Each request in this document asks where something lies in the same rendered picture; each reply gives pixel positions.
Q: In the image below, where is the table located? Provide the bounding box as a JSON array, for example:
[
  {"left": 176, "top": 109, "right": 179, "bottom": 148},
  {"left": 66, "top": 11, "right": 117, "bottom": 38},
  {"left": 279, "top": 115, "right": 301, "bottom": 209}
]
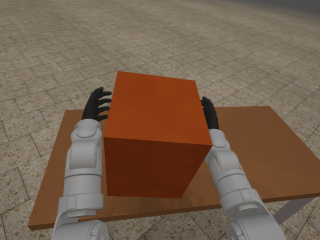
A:
[{"left": 27, "top": 106, "right": 320, "bottom": 231}]

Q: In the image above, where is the right robot hand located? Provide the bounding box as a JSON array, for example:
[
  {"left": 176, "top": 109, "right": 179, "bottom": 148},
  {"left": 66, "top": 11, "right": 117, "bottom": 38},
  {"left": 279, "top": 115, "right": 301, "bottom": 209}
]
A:
[{"left": 200, "top": 96, "right": 220, "bottom": 130}]

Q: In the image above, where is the left robot upper arm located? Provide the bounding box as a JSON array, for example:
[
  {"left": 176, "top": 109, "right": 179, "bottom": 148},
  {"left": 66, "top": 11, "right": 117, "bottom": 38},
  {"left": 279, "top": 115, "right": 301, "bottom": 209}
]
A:
[{"left": 52, "top": 219, "right": 109, "bottom": 240}]

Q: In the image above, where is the carton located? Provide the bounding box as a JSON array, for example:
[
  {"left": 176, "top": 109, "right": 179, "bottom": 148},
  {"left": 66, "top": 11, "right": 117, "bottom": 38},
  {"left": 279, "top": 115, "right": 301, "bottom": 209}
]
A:
[{"left": 103, "top": 71, "right": 213, "bottom": 199}]

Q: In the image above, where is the left robot hand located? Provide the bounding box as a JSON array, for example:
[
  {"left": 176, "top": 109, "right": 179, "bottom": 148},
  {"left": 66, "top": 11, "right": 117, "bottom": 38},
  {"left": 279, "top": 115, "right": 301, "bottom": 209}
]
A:
[{"left": 81, "top": 87, "right": 112, "bottom": 122}]

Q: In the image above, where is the right robot upper arm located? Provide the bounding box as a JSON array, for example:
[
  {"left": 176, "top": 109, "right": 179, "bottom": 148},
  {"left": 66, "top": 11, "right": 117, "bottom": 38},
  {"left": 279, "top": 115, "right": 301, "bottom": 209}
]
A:
[{"left": 226, "top": 213, "right": 285, "bottom": 240}]

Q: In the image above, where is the right robot forearm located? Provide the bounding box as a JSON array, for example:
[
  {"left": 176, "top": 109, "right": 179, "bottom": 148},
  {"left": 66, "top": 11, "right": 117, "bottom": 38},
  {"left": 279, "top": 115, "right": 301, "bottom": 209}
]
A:
[{"left": 204, "top": 129, "right": 286, "bottom": 240}]

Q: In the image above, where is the left robot forearm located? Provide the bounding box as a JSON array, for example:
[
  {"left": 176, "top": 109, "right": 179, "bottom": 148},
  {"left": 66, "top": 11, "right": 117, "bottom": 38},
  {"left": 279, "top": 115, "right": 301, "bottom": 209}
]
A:
[{"left": 51, "top": 119, "right": 104, "bottom": 240}]

